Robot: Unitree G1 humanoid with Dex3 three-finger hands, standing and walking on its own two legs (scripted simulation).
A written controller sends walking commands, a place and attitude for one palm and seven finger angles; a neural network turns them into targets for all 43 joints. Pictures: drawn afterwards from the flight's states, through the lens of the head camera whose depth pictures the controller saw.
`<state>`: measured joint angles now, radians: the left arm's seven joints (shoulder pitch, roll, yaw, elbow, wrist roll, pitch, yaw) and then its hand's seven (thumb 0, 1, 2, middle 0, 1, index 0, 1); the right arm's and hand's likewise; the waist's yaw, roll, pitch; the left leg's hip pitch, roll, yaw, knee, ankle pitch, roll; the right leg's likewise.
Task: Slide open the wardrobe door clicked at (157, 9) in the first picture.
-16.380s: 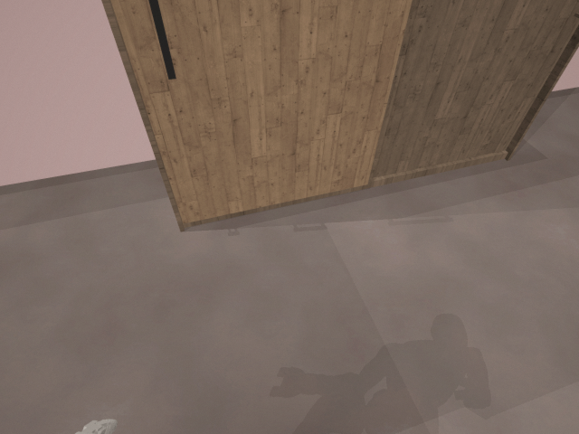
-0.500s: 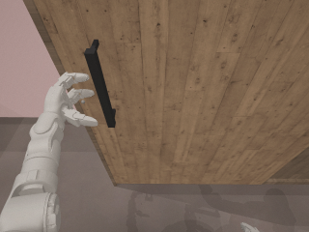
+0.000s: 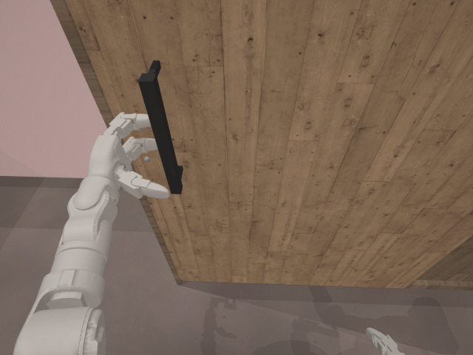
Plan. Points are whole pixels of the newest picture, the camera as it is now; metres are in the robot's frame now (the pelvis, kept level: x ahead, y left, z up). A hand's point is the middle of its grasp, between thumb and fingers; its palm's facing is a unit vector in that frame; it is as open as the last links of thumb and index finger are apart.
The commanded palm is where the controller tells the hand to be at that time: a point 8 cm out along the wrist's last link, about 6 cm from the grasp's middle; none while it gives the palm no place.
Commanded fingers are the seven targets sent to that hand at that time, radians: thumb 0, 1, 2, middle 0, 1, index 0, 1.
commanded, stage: feel for the door with the fingertips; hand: left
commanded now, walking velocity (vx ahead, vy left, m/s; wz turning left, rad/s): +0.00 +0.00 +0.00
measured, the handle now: (167, 136) +0.47 +0.14 +0.12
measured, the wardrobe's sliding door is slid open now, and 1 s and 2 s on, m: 0.00 0.00 0.00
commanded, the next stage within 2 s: slide the fingers in behind the handle in 0.58 s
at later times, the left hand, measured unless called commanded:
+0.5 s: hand (150, 149) +0.42 +0.16 +0.13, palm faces -0.02 -1.00 +0.00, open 14.0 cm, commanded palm +0.40 +0.21 +0.13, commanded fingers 0.00 -0.50 0.30 -0.30 -1.20 -0.30 -1.20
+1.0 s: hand (154, 149) +0.42 +0.16 +0.13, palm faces -0.01 -1.00 +0.00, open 13.9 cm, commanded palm +0.40 +0.21 +0.13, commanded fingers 0.00 -0.50 0.30 -0.30 -1.20 -0.30 -1.20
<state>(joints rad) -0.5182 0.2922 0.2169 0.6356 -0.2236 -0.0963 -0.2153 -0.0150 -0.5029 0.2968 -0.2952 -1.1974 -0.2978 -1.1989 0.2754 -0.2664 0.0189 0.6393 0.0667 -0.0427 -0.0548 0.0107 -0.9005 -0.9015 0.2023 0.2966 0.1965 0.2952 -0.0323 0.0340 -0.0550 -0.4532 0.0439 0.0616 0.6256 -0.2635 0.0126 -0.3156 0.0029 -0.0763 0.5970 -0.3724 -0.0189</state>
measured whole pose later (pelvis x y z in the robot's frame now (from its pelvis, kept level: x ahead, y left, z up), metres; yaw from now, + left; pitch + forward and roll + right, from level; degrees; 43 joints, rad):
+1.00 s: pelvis -0.01 +0.00 +0.00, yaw +0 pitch +6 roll -1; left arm -0.64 0.30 0.22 0.80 -0.19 -0.17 -0.16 -0.02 -0.50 0.30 -0.31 -1.22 -0.31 -1.21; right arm 0.32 -0.26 0.02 0.66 0.06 -0.03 -0.04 0.01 -0.90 -0.90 0.20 0.30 0.20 0.30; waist -0.05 0.04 -0.06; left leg -0.49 0.05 0.06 0.65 -0.26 0.02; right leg -0.36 0.01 -0.07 0.62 -0.37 -0.02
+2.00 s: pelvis +0.00 -0.01 +0.00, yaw +0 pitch +5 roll -1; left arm -0.56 0.21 0.15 0.66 -0.17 -0.12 -0.07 -0.02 -0.50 0.30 -0.29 -1.20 -0.29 -1.20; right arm 0.29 -0.24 0.01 0.66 0.05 -0.03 -0.02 0.01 -0.90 -0.90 0.20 0.30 0.20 0.30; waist -0.04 0.04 -0.06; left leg -0.45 0.05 0.06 0.62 -0.26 0.00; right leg -0.32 0.01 -0.07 0.60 -0.37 -0.03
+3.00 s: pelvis +0.00 +0.00 +0.00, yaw +0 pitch +5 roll -1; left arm -0.57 0.20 0.12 0.64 -0.17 -0.10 -0.05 -0.01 0.04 0.53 -0.34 -1.28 -0.34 -1.28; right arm 0.28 -0.24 0.01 0.66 0.05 -0.01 -0.03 0.01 -0.90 -0.90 0.20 0.30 0.20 0.30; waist -0.03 0.03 -0.05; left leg -0.44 0.04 0.05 0.61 -0.26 0.01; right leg -0.30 0.01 -0.08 0.58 -0.37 -0.02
